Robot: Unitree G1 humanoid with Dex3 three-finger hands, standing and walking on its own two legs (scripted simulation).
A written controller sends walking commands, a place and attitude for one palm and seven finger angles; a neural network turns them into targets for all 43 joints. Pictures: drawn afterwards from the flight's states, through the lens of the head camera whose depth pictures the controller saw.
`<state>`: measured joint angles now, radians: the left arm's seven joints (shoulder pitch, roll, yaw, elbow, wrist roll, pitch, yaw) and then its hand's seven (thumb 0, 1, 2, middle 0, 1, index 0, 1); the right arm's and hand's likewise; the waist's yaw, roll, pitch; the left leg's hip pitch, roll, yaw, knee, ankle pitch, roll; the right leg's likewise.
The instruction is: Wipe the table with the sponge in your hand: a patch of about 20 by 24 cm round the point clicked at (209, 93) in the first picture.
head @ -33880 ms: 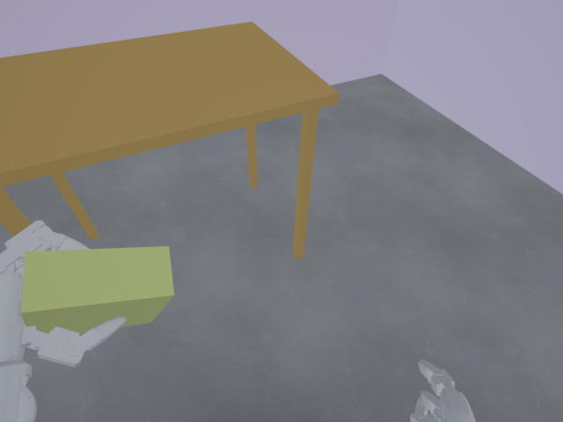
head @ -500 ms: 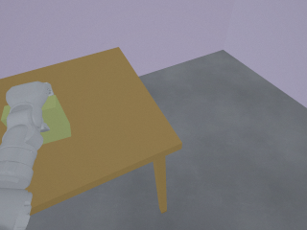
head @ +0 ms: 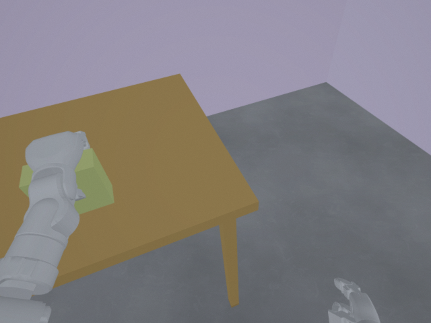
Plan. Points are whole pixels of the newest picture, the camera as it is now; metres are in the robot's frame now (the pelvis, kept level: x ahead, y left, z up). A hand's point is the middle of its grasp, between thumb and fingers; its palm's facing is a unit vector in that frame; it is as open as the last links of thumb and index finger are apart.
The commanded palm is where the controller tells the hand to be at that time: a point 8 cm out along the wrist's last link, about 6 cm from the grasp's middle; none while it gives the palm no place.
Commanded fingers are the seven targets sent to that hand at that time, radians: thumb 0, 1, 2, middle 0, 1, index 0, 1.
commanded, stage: wipe back along the middle lane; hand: left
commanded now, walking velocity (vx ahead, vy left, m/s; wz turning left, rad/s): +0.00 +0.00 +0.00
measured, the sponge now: (76, 192) +0.33 +0.33 +0.07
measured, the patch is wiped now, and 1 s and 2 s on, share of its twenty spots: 0.50 0.55 0.55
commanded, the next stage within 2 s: slide across to the third lane in 0.88 s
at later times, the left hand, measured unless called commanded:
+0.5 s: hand (71, 183) +0.31 +0.30 +0.12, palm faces +0.06 +0.00 -1.00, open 9.9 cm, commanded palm +0.27 +0.29 +0.15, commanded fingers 0.00 0.10 1.30 -1.20 -1.60 -1.20 -1.60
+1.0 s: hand (75, 206) +0.26 +0.27 +0.13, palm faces +0.13 -0.04 -0.99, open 9.9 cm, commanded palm +0.23 +0.25 +0.15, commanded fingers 0.00 0.10 1.30 -1.20 -1.60 -1.20 -1.60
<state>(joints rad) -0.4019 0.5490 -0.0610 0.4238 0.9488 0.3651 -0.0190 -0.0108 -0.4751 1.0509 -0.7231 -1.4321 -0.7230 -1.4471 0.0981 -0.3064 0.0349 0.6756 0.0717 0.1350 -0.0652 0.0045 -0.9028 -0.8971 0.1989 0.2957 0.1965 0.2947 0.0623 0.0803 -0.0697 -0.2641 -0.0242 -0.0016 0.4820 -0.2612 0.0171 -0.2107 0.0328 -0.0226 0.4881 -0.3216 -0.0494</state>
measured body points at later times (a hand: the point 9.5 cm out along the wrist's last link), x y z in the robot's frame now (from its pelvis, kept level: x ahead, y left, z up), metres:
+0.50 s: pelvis +0.00 +0.01 +0.00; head -0.01 -0.04 +0.45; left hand +0.30 +0.30 +0.18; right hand +0.20 -0.23 -0.11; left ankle -0.01 +0.11 -0.74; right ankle -0.04 -0.09 -0.74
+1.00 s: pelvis +0.00 +0.01 +0.00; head -0.03 -0.05 +0.45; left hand +0.25 +0.26 +0.18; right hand +0.25 -0.19 -0.08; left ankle -0.01 +0.11 -0.74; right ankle -0.04 -0.09 -0.74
